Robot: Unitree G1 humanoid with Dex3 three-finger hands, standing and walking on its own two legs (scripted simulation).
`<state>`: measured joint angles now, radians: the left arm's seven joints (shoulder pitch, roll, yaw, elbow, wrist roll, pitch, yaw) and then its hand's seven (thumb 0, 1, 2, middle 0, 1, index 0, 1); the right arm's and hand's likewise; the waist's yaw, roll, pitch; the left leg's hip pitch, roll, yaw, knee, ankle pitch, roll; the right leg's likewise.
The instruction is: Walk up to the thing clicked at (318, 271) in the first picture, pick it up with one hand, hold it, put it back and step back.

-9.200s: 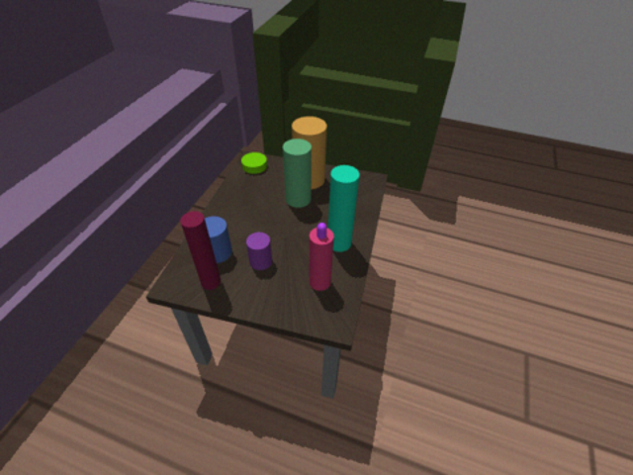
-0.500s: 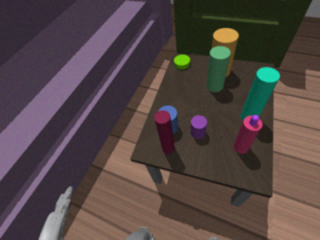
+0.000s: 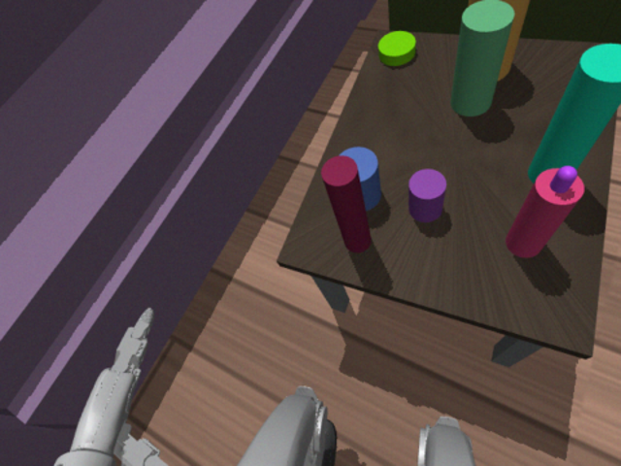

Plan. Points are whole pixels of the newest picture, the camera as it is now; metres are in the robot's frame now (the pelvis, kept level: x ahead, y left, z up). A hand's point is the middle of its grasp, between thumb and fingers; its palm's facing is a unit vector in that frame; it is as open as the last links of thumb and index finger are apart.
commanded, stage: approach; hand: right
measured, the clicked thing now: (542, 212) +0.53 -0.23 -0.13
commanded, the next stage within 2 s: close in in 0.18 s
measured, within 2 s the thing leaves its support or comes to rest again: neither
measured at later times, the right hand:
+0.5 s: hand (568, 255) +0.48 -0.27 -0.18, palm faces +0.21 +0.98 +0.06, open 17.6 cm
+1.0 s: hand (529, 242) +0.49 -0.22 -0.16, palm faces +0.20 +0.98 +0.03, open 17.6 cm
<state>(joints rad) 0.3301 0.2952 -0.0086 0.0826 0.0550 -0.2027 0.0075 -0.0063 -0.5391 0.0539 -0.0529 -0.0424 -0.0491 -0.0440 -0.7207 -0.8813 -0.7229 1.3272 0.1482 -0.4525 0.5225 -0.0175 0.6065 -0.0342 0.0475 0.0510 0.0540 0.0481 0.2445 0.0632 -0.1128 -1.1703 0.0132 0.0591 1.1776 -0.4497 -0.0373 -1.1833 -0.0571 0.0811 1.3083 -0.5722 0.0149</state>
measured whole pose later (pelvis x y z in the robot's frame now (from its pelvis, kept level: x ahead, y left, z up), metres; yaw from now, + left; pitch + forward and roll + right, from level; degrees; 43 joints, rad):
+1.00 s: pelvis -0.04 +0.01 -0.11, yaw +2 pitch +32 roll +6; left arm 0.51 0.38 0.23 -0.56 0.06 -0.15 -0.08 -0.01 -0.53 0.05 -0.06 -0.05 -0.06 -0.05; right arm -0.76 -0.67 -0.69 1.13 -0.03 -0.55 0.14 -0.02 0.56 -0.05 0.04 0.05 0.04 0.05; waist 0.41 0.06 -0.13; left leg -1.65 0.01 0.06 1.63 -0.54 -0.03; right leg -1.64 -0.06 0.11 1.75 -0.67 0.03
